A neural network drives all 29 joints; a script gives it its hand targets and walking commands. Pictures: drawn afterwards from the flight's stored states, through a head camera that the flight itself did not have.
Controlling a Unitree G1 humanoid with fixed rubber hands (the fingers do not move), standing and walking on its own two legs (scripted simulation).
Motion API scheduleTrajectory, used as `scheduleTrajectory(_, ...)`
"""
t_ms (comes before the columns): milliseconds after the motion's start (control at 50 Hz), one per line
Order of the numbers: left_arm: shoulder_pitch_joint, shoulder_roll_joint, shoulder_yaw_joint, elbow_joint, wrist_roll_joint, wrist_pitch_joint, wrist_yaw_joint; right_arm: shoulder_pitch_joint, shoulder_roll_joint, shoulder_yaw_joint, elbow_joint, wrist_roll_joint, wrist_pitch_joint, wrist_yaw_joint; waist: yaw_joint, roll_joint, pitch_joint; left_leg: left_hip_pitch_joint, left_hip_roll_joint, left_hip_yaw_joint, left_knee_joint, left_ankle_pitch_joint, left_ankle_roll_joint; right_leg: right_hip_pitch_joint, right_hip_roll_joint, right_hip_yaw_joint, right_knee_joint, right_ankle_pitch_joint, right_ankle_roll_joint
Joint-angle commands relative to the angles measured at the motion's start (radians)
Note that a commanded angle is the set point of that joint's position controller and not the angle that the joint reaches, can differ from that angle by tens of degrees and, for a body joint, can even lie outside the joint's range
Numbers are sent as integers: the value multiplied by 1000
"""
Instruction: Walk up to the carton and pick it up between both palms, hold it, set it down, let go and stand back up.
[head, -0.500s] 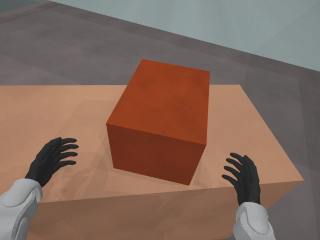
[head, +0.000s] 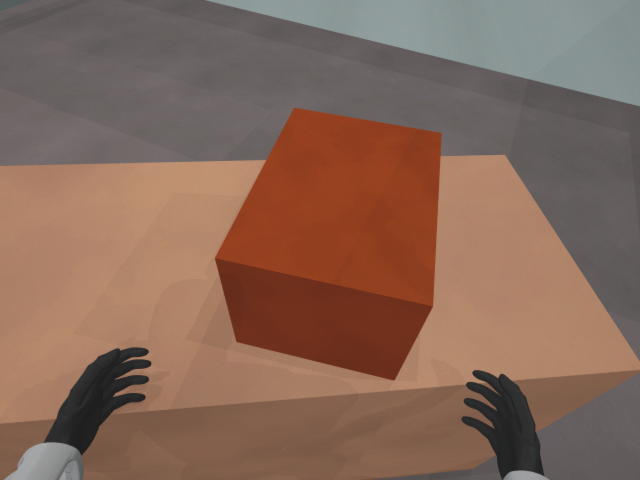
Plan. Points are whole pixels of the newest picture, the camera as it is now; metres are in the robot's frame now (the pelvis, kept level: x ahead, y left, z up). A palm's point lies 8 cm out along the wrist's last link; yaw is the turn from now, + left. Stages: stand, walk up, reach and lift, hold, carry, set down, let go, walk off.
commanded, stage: set down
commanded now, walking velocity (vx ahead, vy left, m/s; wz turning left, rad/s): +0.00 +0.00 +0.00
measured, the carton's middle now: (341, 235) +0.45 +0.00 +0.04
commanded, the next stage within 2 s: let go in 0.86 s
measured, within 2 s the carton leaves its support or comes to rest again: neither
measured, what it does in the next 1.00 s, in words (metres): stands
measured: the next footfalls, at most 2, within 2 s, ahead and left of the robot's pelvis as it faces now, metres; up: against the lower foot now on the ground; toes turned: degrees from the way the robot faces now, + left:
none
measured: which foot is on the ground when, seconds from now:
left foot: down 0.00-1.00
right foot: down 0.00-1.00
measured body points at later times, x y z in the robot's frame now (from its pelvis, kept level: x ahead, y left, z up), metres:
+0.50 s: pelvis +0.00 -0.02 +0.00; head -0.01 -0.04 +0.45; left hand +0.19 +0.26 +0.01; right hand +0.17 -0.22 -0.04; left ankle -0.01 +0.11 -0.75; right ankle -0.03 -0.14 -0.75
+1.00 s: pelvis -0.02 -0.01 +0.00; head -0.04 -0.06 +0.45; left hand +0.19 +0.25 +0.01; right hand +0.18 -0.24 -0.09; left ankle -0.01 +0.11 -0.75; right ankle -0.03 -0.14 -0.75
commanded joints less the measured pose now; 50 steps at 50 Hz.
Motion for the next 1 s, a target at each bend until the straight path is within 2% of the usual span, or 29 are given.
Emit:
scheduleTrajectory(0,-10,105,-3,-81,-6,-78,22,-16,-45,-23,-17,-14,-124,22,-26,59,-158,82,10,-65,-20,340,-37,-108,18,20,-27,102,-42)
scheduleTrajectory(60,13,95,9,-40,23,-104,25,3,-42,-13,76,-9,-186,37,-16,64,-197,147,-7,-62,12,472,-53,-115,22,14,-28,187,-30)
scheduleTrajectory(100,38,68,-1,18,37,-107,17,8,-54,-3,131,-14,-203,40,-24,64,-172,178,-19,-62,22,506,-57,-125,18,17,-42,227,-25)
scheduleTrajectory(180,66,42,-14,94,41,-94,-6,6,-73,20,194,-33,-242,32,-39,23,-113,193,-34,-51,17,465,-51,-140,6,17,-42,321,8)
scheduleTrajectory(240,63,16,-17,159,63,-81,-21,3,-78,28,267,-46,-265,31,-42,-3,-61,189,-39,-40,3,411,-47,-144,6,7,-44,341,23)
scheduleTrajectory(320,43,-15,-32,227,82,-61,-33,-38,-92,36,288,-58,-271,35,-38,-25,-11,198,-34,-31,-12,343,-37,-183,9,1,-62,276,19)
scheduleTrajectory(460,-39,-66,-65,351,104,-16,-12,-135,-102,6,361,-94,-284,74,-23,-50,8,139,-20,1,-49,202,-22,-222,29,-18,-84,31,-9)
scheduleTrajectory(600,-114,-135,-94,470,146,44,14,-218,-138,-33,485,-139,-238,113,-34,-75,24,66,-25,16,-86,35,-13,-216,36,-30,-76,-106,-18)
scheduleTrajectory(700,-155,-189,-132,524,160,101,32,-274,-170,-50,544,-159,-200,141,-44,-106,38,26,-27,19,-97,-22,-11,-209,36,-34,-64,-146,-17)
scheduleTrajectory(840,-175,-254,-169,582,170,180,47,-327,-235,-63,598,-179,-133,187,-55,-150,59,6,-35,17,-94,-33,-10,-210,33,-38,-57,-157,-14)
scheduleTrajectory(980,-184,-243,-164,604,172,172,44,-354,-253,-60,647,-180,-172,201,-65,-212,26,51,-38,13,-59,43,1,-221,36,-36,-44,-91,1)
